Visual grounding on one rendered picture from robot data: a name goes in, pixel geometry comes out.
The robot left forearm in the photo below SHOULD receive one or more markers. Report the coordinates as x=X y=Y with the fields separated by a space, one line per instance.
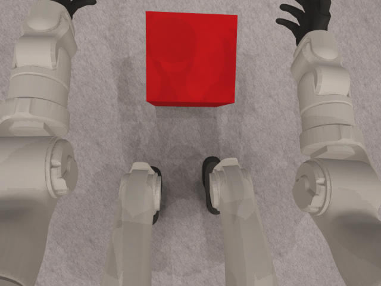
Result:
x=40 y=75

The left robot thigh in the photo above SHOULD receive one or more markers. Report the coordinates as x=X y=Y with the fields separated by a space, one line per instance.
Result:
x=128 y=261

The right robot upper arm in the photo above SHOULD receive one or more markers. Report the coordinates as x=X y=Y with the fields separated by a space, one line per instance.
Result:
x=343 y=197

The left robot upper arm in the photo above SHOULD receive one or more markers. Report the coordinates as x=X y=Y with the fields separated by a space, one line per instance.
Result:
x=35 y=172

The robot right hand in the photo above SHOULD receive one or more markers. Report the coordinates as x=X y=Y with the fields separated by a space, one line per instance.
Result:
x=315 y=17

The robot left hand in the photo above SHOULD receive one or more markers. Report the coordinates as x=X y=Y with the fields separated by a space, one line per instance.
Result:
x=74 y=5

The robot right shin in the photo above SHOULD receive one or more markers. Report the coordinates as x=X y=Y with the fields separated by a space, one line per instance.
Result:
x=232 y=162

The carton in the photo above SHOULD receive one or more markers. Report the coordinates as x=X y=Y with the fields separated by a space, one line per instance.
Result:
x=190 y=59

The robot right forearm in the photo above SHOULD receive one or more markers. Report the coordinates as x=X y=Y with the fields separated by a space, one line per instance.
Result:
x=325 y=103

